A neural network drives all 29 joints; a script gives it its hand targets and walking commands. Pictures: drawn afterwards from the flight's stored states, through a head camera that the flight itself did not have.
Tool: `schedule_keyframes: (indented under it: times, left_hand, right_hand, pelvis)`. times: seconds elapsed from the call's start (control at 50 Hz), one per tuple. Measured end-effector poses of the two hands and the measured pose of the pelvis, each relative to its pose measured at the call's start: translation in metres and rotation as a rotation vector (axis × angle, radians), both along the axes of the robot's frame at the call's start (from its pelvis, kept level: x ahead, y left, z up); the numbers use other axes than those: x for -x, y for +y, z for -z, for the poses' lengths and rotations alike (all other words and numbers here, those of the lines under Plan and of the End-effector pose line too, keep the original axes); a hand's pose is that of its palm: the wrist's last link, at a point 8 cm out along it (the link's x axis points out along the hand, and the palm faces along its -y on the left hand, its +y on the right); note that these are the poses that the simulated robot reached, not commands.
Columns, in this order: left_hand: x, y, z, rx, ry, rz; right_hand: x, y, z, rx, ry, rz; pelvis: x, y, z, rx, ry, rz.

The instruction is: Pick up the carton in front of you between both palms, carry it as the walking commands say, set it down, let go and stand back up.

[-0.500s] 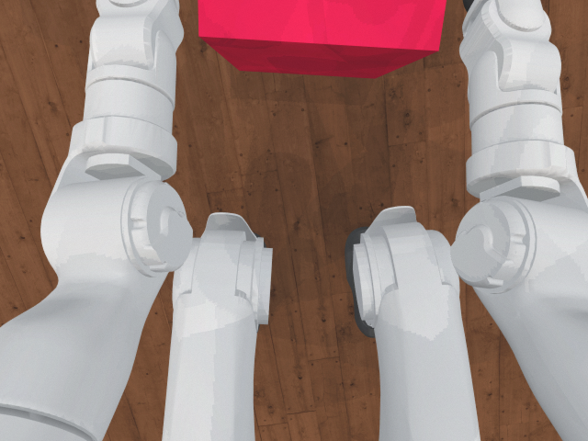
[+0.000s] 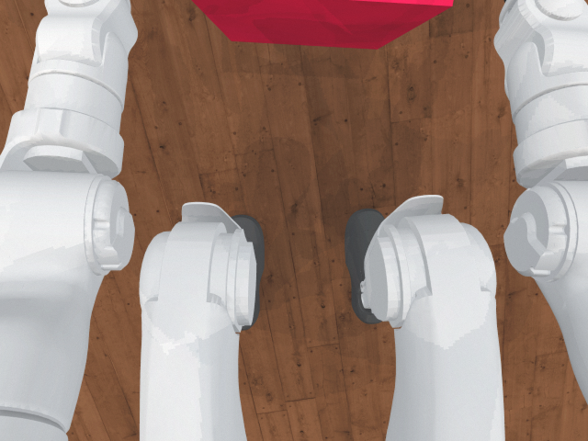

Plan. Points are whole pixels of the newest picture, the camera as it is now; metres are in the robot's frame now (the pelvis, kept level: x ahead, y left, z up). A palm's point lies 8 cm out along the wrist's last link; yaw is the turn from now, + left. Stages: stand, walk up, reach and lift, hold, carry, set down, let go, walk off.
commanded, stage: set down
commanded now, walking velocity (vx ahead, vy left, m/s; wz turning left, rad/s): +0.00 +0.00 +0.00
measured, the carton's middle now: out of the picture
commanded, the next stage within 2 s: let go in 1.06 s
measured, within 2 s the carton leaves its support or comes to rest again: neither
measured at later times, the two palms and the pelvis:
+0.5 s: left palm out of the picture +0.57 +0.18 -0.01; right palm out of the picture +0.55 -0.20 -0.01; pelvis +0.00 +0.00 +0.09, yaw +0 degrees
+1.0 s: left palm out of the picture +0.57 +0.19 +0.14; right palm out of the picture +0.55 -0.21 +0.14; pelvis +0.02 +0.00 +0.23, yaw +0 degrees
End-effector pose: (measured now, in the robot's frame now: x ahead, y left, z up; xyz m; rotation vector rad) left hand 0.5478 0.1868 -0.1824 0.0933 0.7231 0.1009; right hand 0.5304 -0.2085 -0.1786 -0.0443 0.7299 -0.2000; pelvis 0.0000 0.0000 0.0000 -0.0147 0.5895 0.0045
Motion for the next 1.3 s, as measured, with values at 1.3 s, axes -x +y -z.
schedule_keyframes:
  times: [1.3]
  left_hand:
    - [0.024,0.009,-0.377,-0.073,-0.017,0.035]
  right_hand:
    - [0.023,-0.007,-0.373,0.071,-0.015,-0.122]
  pelvis:
    - [-0.047,-0.002,-0.310,-0.012,0.172,0.001]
